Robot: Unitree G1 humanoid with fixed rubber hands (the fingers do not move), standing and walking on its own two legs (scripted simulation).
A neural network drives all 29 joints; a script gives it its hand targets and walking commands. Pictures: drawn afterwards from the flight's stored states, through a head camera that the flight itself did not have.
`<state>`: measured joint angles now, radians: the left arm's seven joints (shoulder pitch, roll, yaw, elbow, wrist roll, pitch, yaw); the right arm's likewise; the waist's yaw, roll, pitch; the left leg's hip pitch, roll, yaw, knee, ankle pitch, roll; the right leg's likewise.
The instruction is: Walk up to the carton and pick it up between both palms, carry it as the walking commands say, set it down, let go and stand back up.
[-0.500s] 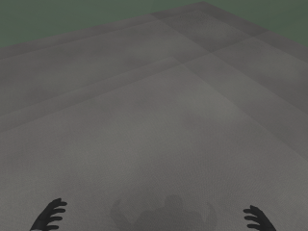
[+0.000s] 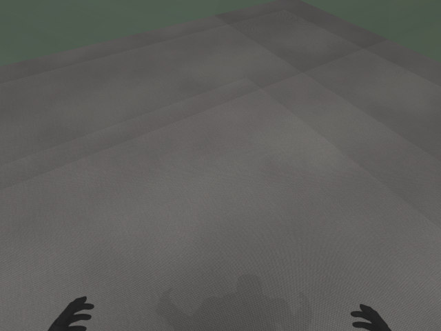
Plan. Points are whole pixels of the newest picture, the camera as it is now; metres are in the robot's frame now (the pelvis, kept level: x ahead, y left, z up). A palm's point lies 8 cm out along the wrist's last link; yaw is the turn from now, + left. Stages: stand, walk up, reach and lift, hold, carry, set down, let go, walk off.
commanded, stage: stand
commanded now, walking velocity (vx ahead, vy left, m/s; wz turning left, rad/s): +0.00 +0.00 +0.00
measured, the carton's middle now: out of the picture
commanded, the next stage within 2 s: walk up in 0.36 s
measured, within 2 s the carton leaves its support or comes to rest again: neither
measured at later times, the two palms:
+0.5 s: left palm out of the picture +0.10 +0.30 -0.08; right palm out of the picture +0.10 -0.30 -0.09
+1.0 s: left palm out of the picture -0.03 +0.45 -0.08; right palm (329, 287) +0.22 -0.20 -0.05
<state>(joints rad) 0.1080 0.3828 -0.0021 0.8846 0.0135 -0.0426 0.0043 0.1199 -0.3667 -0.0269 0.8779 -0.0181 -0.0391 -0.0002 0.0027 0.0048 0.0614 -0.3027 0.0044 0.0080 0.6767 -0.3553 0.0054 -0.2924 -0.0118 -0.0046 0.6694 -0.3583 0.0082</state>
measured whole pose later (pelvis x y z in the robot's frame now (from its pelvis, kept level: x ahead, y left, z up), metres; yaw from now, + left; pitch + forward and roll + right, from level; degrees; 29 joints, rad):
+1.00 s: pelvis -0.03 +0.07 +0.00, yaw +25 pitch -1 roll +1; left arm 0.09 0.53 0.08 0.93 0.00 -0.06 0.01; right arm 0.15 -0.46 -0.11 0.70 -0.07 0.05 0.15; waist -0.09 -0.06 0.05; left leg -0.46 -0.09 -0.06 0.58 -0.11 0.04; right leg -0.44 -0.07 -0.04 0.84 -0.45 -0.02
